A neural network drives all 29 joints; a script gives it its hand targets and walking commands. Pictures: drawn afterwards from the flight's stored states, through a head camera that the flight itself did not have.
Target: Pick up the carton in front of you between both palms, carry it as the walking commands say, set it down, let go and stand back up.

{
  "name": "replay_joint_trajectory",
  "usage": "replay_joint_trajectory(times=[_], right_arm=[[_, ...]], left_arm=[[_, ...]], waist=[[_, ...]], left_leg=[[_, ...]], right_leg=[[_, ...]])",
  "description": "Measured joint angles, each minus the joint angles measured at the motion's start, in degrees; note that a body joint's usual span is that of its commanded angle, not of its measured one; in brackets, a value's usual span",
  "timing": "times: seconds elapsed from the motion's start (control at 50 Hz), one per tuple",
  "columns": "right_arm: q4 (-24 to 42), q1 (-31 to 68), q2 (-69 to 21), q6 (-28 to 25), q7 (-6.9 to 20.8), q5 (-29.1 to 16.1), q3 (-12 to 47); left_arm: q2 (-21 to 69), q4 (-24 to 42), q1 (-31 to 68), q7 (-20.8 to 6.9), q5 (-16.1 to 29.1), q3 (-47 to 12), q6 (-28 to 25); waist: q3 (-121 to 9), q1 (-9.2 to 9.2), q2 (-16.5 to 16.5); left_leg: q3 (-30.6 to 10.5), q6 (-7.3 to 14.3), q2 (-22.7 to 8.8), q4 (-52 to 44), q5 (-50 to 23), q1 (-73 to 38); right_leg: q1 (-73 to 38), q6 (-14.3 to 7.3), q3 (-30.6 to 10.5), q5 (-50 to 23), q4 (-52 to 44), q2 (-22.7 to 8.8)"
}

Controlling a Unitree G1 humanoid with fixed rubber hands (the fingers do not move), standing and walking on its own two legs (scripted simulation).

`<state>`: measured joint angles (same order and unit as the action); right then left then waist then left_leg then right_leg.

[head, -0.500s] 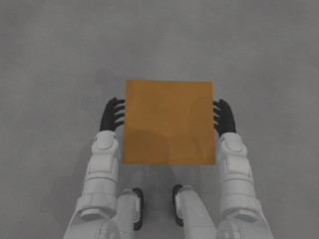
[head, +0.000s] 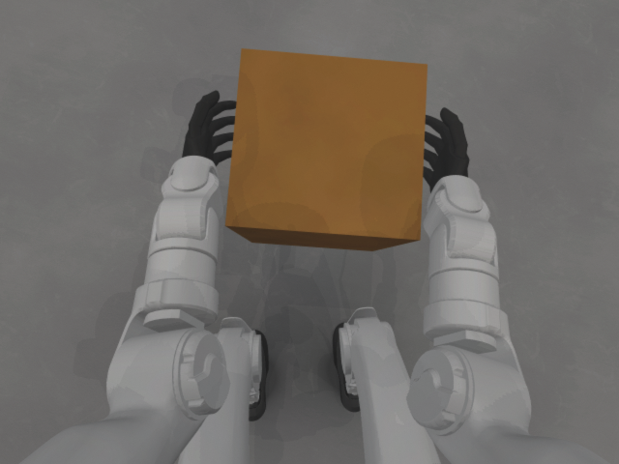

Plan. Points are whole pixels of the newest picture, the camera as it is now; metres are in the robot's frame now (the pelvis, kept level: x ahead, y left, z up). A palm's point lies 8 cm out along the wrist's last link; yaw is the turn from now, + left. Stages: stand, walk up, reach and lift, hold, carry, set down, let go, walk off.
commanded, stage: set down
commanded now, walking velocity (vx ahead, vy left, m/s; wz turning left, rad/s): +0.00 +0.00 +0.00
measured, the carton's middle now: (321, 172) +0.48 -0.05 -0.15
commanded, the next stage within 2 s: none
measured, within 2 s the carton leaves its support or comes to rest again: rests again in 1.32 s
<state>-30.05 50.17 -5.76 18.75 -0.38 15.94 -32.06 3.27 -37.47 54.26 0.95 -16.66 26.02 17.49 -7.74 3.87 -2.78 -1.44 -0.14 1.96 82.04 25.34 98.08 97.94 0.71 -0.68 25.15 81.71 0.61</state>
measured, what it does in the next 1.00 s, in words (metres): lowers itself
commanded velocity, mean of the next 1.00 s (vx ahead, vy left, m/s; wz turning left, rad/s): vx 0.00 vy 0.00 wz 0.00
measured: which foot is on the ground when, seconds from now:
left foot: down 0.00-1.00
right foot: down 0.00-1.00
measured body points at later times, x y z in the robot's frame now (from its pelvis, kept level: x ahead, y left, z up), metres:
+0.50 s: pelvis -0.02 +0.01 -0.11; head +0.31 +0.00 +0.19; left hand +0.54 +0.08 -0.24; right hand +0.48 -0.21 -0.23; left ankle +0.08 +0.12 -0.55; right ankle +0.09 -0.12 -0.55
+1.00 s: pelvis -0.01 +0.01 -0.20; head +0.37 -0.01 +0.04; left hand +0.59 +0.06 -0.37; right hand +0.51 -0.23 -0.36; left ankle +0.08 +0.12 -0.55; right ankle +0.09 -0.12 -0.55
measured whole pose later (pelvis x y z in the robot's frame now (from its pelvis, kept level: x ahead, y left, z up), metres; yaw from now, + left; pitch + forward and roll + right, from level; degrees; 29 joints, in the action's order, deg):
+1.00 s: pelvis -0.01 +0.01 -0.20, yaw -2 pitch +42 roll -3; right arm -41.3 77.1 7.0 16.5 -6.3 -0.3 -27.1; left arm -17.7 -57.3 89.0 4.7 -1.6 5.4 15.4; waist 17.2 8.1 -0.4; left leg -1.7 0.3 2.5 123.1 34.8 130.4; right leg 129.2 2.5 0.0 34.2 121.3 1.8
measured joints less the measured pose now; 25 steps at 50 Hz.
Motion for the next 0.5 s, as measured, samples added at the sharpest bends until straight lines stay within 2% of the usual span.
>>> replay_joint_trajectory(times=[0.2, 0.5], right_arm=[[-0.48, 5.29, 1.66, 0.36, -2.27, -2.80, 0.37], [-3.53, 14.59, 5.15, 0.07, -2.89, -4.41, -1.77]], left_arm=[[-4.23, -2.97, 7.35, 0.58, 2.35, -2.81, 0.75], [-9.40, -9.50, 19.62, 2.29, 4.06, -7.19, 0.86]], waist=[[1.01, 0.50, -0.06], [7.90, 2.10, 0.04]], left_leg=[[-0.31, -0.19, 0.37, 10.53, 2.15, 12.45], [-0.05, 0.46, 1.13, 22.52, 3.69, 24.70]], right_leg=[[12.15, 0.19, 0.41, 2.21, 10.28, -0.02], [23.65, 1.33, 0.27, 4.00, 21.72, -0.27]])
